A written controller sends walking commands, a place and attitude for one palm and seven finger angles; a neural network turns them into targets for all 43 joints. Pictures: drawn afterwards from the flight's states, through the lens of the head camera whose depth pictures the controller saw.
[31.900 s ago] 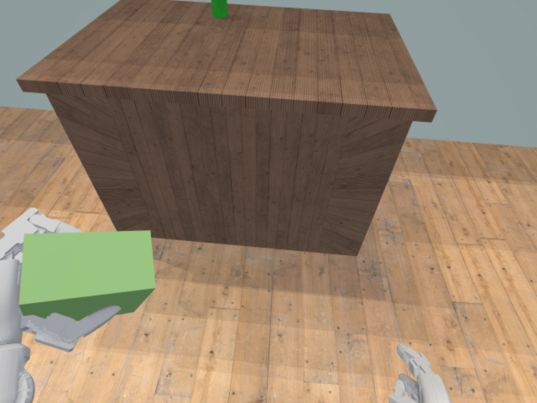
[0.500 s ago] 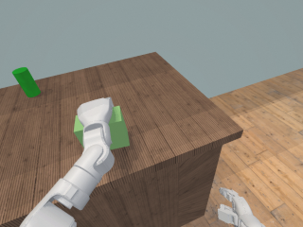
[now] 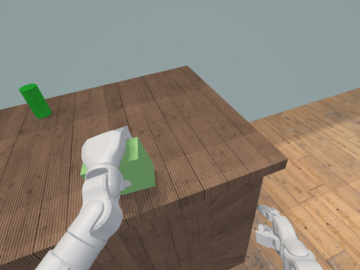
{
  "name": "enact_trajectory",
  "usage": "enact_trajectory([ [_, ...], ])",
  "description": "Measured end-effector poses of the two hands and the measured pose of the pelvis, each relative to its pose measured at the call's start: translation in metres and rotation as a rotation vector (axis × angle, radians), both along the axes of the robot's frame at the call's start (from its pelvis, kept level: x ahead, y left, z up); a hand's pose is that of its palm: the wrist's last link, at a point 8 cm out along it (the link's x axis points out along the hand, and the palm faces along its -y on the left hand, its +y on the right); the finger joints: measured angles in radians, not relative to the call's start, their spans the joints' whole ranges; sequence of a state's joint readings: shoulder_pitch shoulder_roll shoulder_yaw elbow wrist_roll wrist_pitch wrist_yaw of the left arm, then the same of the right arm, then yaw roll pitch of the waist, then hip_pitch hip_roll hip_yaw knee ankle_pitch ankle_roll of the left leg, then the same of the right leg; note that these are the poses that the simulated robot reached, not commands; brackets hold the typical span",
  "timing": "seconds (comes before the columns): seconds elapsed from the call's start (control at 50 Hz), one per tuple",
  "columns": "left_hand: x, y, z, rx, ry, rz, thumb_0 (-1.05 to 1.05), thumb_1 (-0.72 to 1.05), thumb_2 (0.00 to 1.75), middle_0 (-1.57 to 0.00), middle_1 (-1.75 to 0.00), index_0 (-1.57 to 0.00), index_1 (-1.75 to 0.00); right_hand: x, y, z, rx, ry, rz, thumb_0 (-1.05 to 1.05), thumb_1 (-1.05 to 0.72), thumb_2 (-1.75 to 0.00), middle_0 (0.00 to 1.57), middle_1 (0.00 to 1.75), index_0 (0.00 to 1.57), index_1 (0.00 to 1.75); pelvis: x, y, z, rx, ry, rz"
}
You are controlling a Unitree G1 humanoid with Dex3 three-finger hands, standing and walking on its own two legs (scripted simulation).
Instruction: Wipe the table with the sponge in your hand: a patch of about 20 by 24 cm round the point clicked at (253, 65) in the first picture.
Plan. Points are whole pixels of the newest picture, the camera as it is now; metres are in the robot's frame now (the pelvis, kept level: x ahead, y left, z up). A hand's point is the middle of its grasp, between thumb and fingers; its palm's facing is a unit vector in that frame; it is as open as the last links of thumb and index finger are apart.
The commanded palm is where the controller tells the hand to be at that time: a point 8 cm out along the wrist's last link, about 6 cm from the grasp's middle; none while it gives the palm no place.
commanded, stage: slide back across to the middle lane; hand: left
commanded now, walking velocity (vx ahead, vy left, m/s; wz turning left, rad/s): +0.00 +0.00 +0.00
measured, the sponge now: (124, 173) +0.31 +0.18 +0.09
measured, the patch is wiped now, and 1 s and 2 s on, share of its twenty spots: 1.00 1.00 1.00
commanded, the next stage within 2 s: wipe forward along the middle lane in 0.52 s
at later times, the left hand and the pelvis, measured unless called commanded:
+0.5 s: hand (99, 168) +0.27 +0.21 +0.15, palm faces +0.18 -0.21 -0.96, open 10.3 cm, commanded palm +0.23 +0.22 +0.20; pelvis -0.02 +0.00 +0.00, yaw -1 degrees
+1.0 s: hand (86, 163) +0.29 +0.26 +0.13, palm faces +0.04 -0.05 -1.00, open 10.3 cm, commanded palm +0.27 +0.26 +0.18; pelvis -0.02 +0.00 +0.00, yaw +1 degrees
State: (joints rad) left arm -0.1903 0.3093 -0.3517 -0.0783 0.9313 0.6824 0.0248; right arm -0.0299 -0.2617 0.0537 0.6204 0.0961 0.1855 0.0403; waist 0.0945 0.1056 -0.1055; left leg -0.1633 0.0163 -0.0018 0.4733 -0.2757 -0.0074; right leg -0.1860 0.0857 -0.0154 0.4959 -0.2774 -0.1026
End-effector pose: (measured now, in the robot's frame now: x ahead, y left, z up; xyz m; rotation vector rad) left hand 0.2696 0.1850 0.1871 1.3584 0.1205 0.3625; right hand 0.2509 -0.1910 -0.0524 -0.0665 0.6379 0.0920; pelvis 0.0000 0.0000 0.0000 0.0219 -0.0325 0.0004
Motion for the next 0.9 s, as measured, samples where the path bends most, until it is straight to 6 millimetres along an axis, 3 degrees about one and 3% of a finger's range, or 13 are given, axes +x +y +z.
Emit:
enact_trajectory([
  [0.16,-0.008,0.008,0.004,-0.055,-0.011,-0.004,-0.01,-0.5,1.04,-0.64,-1.36,-0.68,-1.35,-0.002,0.002,0.003,-0.016,-0.006,-0.008,0.01,-0.91,-0.9,0.2,0.3,0.2,0.3,-0.004,-0.002,0.0,0.002,-0.007,-0.011],
  [0.38,-0.02,0.017,0.008,-0.065,0.002,-0.009,-0.02,-0.51,1.04,-0.66,-1.35,-0.7,-1.34,-0.028,-0.011,-0.011,-0.049,0.038,-0.057,0.01,-0.91,-0.9,0.2,0.3,0.2,0.3,-0.01,0.0,0.0,0.004,-0.022,-0.015],
  [0.68,-0.035,0.051,0.007,0.007,0.051,0.069,-0.02,-0.52,1.04,-0.67,-1.33,-0.71,-1.32,-0.043,-0.017,-0.017,-0.076,0.018,-0.072,0.01,-0.91,-0.9,0.2,0.3,0.2,0.3,-0.022,0.0,0.001,0.002,-0.028,-0.009],
  [0.76,-0.032,0.056,0.003,0.034,0.078,0.085,-0.02,-0.52,1.04,-0.68,-1.33,-0.72,-1.32,-0.041,-0.015,-0.017,-0.086,0.01,-0.065,0.01,-0.91,-0.9,0.2,0.3,0.2,0.3,-0.023,0.0,0.001,0.001,-0.027,0.001],
  [0.9,-0.009,0.064,0.0,0.105,0.139,0.112,-0.02,-0.52,1.04,-0.68,-1.32,-0.72,-1.31,-0.04,-0.011,-0.019,-0.093,0.011,-0.061,0.01,-0.9,-0.89,0.2,0.3,0.2,0.3,-0.024,0.0,0.001,0.001,-0.015,0.013],
])
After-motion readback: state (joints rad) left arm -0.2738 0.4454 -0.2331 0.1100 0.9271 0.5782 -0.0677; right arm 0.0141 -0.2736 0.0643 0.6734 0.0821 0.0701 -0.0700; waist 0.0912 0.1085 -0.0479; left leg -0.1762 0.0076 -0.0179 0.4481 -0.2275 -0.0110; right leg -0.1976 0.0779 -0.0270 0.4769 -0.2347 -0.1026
